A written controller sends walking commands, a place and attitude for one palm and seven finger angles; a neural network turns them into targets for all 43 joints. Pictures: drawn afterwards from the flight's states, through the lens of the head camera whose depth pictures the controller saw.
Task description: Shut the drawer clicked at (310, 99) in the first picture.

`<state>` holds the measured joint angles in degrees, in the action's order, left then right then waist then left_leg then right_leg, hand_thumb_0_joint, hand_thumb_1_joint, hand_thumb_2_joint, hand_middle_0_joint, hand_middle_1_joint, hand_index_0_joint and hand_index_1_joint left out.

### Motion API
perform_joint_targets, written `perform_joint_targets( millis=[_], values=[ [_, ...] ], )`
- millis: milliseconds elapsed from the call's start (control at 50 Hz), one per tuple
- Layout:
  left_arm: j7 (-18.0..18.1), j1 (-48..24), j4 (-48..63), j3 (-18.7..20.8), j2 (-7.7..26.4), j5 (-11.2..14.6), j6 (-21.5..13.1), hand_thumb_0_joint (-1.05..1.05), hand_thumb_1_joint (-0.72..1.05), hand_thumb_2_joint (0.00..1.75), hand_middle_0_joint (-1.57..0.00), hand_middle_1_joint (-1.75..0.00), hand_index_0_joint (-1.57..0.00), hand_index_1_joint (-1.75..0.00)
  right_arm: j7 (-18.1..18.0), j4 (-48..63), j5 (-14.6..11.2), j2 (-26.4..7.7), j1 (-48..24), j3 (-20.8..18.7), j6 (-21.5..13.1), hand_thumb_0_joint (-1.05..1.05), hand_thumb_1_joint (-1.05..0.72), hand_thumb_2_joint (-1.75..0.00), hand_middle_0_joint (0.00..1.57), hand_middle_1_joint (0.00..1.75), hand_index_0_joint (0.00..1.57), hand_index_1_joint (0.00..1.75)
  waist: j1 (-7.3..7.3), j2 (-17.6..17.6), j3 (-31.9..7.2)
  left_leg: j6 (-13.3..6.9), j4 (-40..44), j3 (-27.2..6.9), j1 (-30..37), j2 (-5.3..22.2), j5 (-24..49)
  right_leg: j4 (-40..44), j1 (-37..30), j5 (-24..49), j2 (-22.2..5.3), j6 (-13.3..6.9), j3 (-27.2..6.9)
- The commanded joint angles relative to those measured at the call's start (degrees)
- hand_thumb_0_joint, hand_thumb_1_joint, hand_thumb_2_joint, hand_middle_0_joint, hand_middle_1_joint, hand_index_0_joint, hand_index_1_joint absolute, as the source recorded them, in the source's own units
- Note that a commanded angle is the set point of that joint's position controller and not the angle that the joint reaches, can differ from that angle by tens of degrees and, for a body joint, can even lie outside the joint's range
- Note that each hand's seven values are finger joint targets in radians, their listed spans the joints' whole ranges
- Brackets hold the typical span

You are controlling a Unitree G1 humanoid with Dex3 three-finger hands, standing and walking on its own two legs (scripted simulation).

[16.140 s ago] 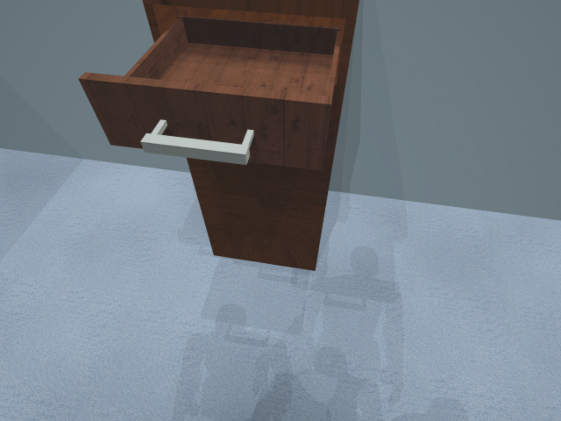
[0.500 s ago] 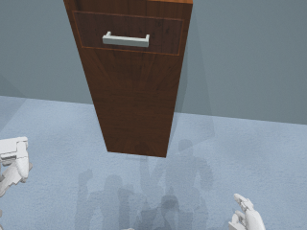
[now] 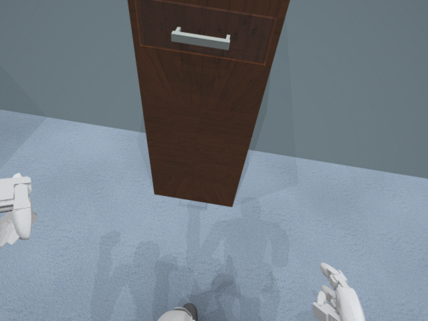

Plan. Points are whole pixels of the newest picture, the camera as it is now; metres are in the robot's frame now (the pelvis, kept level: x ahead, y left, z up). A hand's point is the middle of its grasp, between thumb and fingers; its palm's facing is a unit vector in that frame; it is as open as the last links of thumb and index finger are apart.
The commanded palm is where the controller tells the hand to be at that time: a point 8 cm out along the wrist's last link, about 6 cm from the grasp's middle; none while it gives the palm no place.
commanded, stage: step back with the hand held close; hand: left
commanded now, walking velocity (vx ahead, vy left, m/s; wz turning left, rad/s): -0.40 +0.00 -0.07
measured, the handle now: (201, 37) +0.80 +0.10 +0.15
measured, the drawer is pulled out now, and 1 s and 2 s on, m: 0.00 0.00 0.00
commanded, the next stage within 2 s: stop stepping back and stand still in 0.04 s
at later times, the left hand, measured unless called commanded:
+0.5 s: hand out of the picture +0.04 +0.27 +0.19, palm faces +0.24 -0.85 -0.47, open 3.3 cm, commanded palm +0.01 +0.31 +0.19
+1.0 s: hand out of the picture -0.05 +0.31 +0.19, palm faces +0.38 -0.79 -0.48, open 3.2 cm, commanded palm -0.09 +0.35 +0.19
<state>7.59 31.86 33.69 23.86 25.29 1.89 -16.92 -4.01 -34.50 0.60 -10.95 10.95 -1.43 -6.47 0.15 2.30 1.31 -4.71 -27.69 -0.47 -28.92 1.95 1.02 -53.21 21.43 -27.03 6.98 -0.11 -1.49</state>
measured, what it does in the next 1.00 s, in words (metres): walks backwards: right foot, then left foot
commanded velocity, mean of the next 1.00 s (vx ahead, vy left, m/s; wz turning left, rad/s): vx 0.18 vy -0.05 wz -0.01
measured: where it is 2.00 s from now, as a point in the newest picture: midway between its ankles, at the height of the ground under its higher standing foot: outside the picture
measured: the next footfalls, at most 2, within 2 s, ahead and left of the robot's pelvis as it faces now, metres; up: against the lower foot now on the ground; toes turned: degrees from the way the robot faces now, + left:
right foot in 0.12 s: -0.07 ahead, -0.14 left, -0.01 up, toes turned -4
left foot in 0.26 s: +0.08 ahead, +0.07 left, +0.00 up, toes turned -4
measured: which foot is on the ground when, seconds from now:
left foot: down 0.00-0.12, up 0.14-0.24, down 0.26-0.44, up 0.46-0.64, down 0.66-0.88, up 0.90-1.00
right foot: up 0.00-0.10, down 0.12-0.26, up 0.28-0.46, down 0.48-0.64, up 0.66-0.88, down 0.90-1.00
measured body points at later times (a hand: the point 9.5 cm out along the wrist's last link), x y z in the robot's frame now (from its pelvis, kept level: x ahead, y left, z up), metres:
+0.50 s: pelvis -0.15 +0.05 +0.01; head -0.16 +0.09 +0.45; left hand +0.02 +0.31 +0.21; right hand -0.02 -0.20 -0.06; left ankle -0.02 +0.11 -0.69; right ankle -0.15 -0.05 -0.73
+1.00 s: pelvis -0.24 +0.08 +0.00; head -0.25 +0.08 +0.45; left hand -0.08 +0.36 +0.22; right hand -0.13 -0.16 -0.11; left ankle -0.21 +0.21 -0.66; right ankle -0.25 -0.04 -0.72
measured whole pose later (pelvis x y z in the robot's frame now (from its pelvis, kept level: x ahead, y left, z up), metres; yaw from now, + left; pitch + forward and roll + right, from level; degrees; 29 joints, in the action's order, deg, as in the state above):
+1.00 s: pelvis -0.24 +0.08 +0.00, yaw -4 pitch -1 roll -1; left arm 7.4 34.3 33.5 23.8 23.3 1.4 -12.6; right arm -3.4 -41.3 -0.1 -11.0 15.2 -0.1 -3.9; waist -2.1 0.8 -1.5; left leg 0.2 -64.1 -0.2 -32.4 2.8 -21.8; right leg -35.4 16.0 -18.9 -0.1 -2.2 2.8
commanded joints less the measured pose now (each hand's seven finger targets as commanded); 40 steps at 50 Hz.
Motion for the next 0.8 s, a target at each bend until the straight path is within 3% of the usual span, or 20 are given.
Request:
perform_joint_targets(
  millis=[0,60,100,120,160,200,240,260,300,380,420,440,480,520,580,600,620,680,720,780],
  values=[
    [1.2,1.2,13.2,2.6,5.4,1.7,-3.0,0.00,0.90,0.90,-1.40,-1.60,-1.40,-1.60,1.1,8.0,-0.1,-7.3,-4.6,-2.6,-4.0,0.00,-0.90,-0.90,0.20,0.30,0.20,0.30,-0.97,12.6,-11.6,3.5,22.3,-9.1,5.4,11.4,-32.1,7.4,-9.6,-7.3,-0.4,-1.7,5.6],
    [0.8,-0.2,13.8,2.9,7.1,2.3,-3.4,0.00,0.90,0.90,-1.40,-1.60,-1.40,-1.60,1.4,6.4,0.4,-6.4,-2.9,-2.1,-3.5,0.00,-0.90,-0.90,0.20,0.30,0.20,0.30,-0.90,7.6,-12.5,8.4,11.2,-2.4,17.3,6.9,-21.0,35.0,-6.0,-3.7,-5.6,-4.1,3.3],
    [1.3,-4.2,16.0,4.9,11.1,2.0,-4.2,0.00,0.90,0.90,-1.40,-1.60,-1.40,-1.60,0.6,5.0,0.4,-5.9,-2.7,-1.7,-2.5,0.00,-0.90,-0.90,0.20,0.30,0.20,0.30,0.33,-9.7,-9.2,8.5,-21.0,-0.1,26.5,-0.2,-15.7,47.1,15.8,5.1,-24.6,-10.0,-15.8],
    [1.8,-7.2,16.9,7.4,13.2,1.3,-4.0,0.00,0.90,0.90,-1.40,-1.60,-1.40,-1.60,0.5,5.6,1.8,-5.4,-4.5,-0.6,-2.6,0.00,-0.90,-0.90,0.20,0.30,0.20,0.30,-0.62,-8.7,-6.9,8.5,-27.9,1.7,18.5,-1.6,-21.7,43.1,12.6,19.6,-26.7,-11.1,-11.9],
    [0.2,-6.6,8.6,2.7,6.7,1.1,0.2,0.00,0.90,0.90,-1.40,-1.60,-1.40,-1.60,-0.4,5.3,-0.2,-7.0,-4.4,-1.8,-2.3,0.00,-0.90,-0.90,0.20,0.30,0.20,0.30,1.06,-16.6,-1.3,6.3,-30.8,-4.2,15.9,0.5,-22.3,37.5,15.7,6.8,-22.6,-9.7,-6.5],
    [-0.1,-8.3,7.6,1.5,5.5,1.5,2.5,0.00,0.90,0.90,-1.40,-1.60,-1.40,-1.60,-1.3,6.5,-0.7,-7.5,-5.3,-0.4,-1.7,0.00,-0.90,-0.90,0.20,0.30,0.20,0.30,2.57,-1.7,2.8,5.7,-5.9,-3.7,17.2,1.1,-19.4,25.7,13.9,3.2,-15.0,-3.4,-0.2],
    [0.4,-9.9,11.8,3.2,7.4,0.9,1.5,0.00,0.90,0.90,-1.40,-1.60,-1.40,-1.60,-1.9,8.2,-0.7,-9.3,-5.0,-0.5,-4.0,0.00,-0.90,-0.90,0.20,0.30,0.20,0.30,1.00,19.7,0.5,1.1,19.8,-26.8,11.0,13.3,-29.7,6.6,6.1,-5.0,-4.4,0.6,1.9],
    [0.8,-7.9,12.2,4.8,8.0,1.1,0.3,0.00,0.90,0.90,-1.40,-1.60,-1.40,-1.60,-1.2,7.5,-0.6,-7.7,-4.6,-0.1,-5.1,0.00,-0.90,-0.90,0.20,0.30,0.20,0.30,0.45,13.2,-5.7,1.4,25.3,-28.7,9.5,14.6,-48.4,-0.4,0.1,-5.7,-2.3,0.1,-1.3],
    [0.9,-2.4,14.8,6.0,7.6,1.4,1.6,0.00,0.90,0.90,-1.40,-1.60,-1.40,-1.60,0.1,8.3,0.1,-7.5,-5.3,-0.9,-4.5,0.00,-0.90,-0.90,0.20,0.30,0.20,0.30,-0.58,12.2,-9.2,10.7,29.5,-25.1,8.4,12.3,-49.5,-3.6,-4.7,-3.6,-0.3,-0.6,1.2],
    [1.0,10.2,17.1,3.7,6.5,0.6,3.5,0.00,0.90,0.90,-1.40,-1.60,-1.40,-1.60,1.5,9.9,0.5,-6.6,-5.8,-0.7,-2.4,0.00,-0.90,-0.90,0.20,0.30,0.20,0.30,-1.70,11.8,-9.5,9.3,22.8,-5.4,-2.0,6.1,-36.9,15.5,-23.6,-6.0,0.0,-3.1,8.2],
    [0.9,10.1,17.1,4.9,8.5,-0.3,5.0,0.00,0.90,0.90,-1.40,-1.60,-1.40,-1.60,1.3,8.8,-0.3,-6.1,-4.8,-1.2,-0.5,0.00,-0.90,-0.90,0.20,0.30,0.20,0.30,-2.19,-8.9,-7.2,9.0,-15.5,8.9,0.3,-4.1,-27.0,36.9,-13.0,-4.5,-11.9,-7.7,-2.3],
    [1.3,6.6,18.1,6.9,9.0,0.2,5.2,0.00,0.90,0.90,-1.40,-1.60,-1.40,-1.60,0.9,8.1,-0.8,-6.8,-4.6,-2.0,0.0,0.00,-0.90,-0.90,0.20,0.30,0.20,0.30,-1.25,-17.9,-4.7,6.7,-39.7,3.2,-2.3,-5.8,-26.0,45.7,2.2,-8.8,-25.7,-13.5,-21.3],
    [1.4,-6.6,14.2,10.7,13.5,1.2,3.4,0.00,0.90,0.90,-1.40,-1.60,-1.40,-1.60,0.5,6.6,0.9,-6.2,-3.8,-0.6,-0.7,0.00,-0.90,-0.90,0.20,0.30,0.20,0.30,3.05,-14.3,-4.0,6.5,-51.3,-2.0,1.4,2.4,-22.2,43.3,18.2,-17.2,-28.5,-12.5,-17.0],
    [1.6,-7.3,6.6,4.6,6.5,0.0,4.5,0.00,0.90,0.90,-1.40,-1.60,-1.40,-1.60,-0.6,6.2,0.2,-7.1,-3.7,-1.5,-1.2,0.00,-0.90,-0.90,0.20,0.30,0.20,0.30,2.41,-9.4,-0.4,4.0,-35.6,1.6,4.8,2.6,-24.0,43.7,16.9,-27.9,-23.3,-9.3,-12.8],
    [2.6,-9.3,9.7,0.1,4.1,-1.1,4.1,0.00,0.90,0.90,-1.40,-1.60,-1.40,-1.60,-2.2,5.1,-0.1,-7.4,-2.5,-0.5,-2.8,0.00,-0.90,-0.90,0.20,0.30,0.20,0.30,2.70,0.6,-3.5,2.1,-2.2,4.5,17.5,1.2,-26.0,23.8,7.8,-12.0,-17.5,-6.5,-1.2],
    [3.0,-10.3,12.8,-0.9,3.7,-0.9,3.3,0.00,0.90,0.90,-1.40,-1.60,-1.40,-1.60,-2.3,5.8,-0.2,-8.2,-1.1,-0.3,-3.5,0.00,-0.90,-0.90,0.20,0.30,0.20,0.30,3.06,13.8,-4.3,1.0,9.7,-1.9,19.5,2.9,-31.2,7.2,6.8,-6.3,-10.4,-3.6,3.6],
    [3.4,-12.2,16.7,-0.3,4.6,-1.3,2.0,0.00,0.90,0.90,-1.40,-1.60,-1.40,-1.60,-1.7,7.4,-0.1,-9.3,-1.8,-0.7,-4.2,0.00,-0.90,-0.90,0.20,0.30,0.20,0.30,2.13,27.5,-1.3,-3.7,16.1,-24.2,21.5,15.5,-37.8,-10.2,18.2,-7.0,-4.6,0.0,7.2],
    [1.9,-3.2,14.7,4.5,7.8,-0.9,1.3,0.00,0.90,0.90,-1.40,-1.60,-1.40,-1.60,1.3,8.1,-0.6,-7.9,-3.7,-1.7,-3.8,0.00,-0.90,-0.90,0.20,0.30,0.20,0.30,1.27,7.7,1.9,-8.8,21.2,-33.6,5.5,19.8,-48.5,-24.3,18.4,2.3,-8.8,0.0,-1.3],
    [2.0,2.9,15.4,4.9,7.1,-0.7,1.1,0.00,0.90,0.90,-1.40,-1.60,-1.40,-1.60,1.7,7.5,-0.5,-7.4,-4.8,-1.3,-3.0,0.00,-0.90,-0.90,0.20,0.30,0.20,0.30,0.07,5.7,1.9,-6.1,19.4,-20.5,0.3,16.3,-43.8,-15.3,9.5,5.1,-9.0,-0.8,2.6],
    [2.3,5.5,15.7,5.3,6.8,-0.8,1.3,0.00,0.90,0.90,-1.40,-1.60,-1.40,-1.60,0.8,7.9,0.6,-7.3,-4.7,-1.3,-1.5,0.00,-0.90,-0.90,0.20,0.30,0.20,0.30,-0.36,18.1,-2.3,-0.8,18.5,-6.1,-8.4,10.8,-42.9,5.5,-14.0,0.3,-4.7,-1.9,10.8]
  ],
)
